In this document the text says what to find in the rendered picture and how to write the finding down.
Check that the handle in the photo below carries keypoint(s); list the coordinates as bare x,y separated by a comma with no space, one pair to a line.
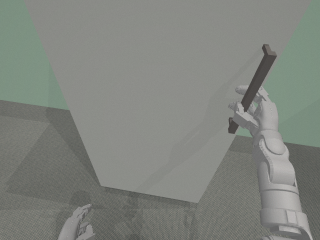
258,78

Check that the left robot hand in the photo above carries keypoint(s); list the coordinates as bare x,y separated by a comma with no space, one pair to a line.
74,230

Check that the robot right forearm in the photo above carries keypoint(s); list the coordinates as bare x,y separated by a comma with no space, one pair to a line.
281,208

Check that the fridge door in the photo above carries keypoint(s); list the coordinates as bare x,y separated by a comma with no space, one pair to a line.
149,82

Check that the right robot hand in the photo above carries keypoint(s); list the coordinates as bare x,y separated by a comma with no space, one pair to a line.
264,117

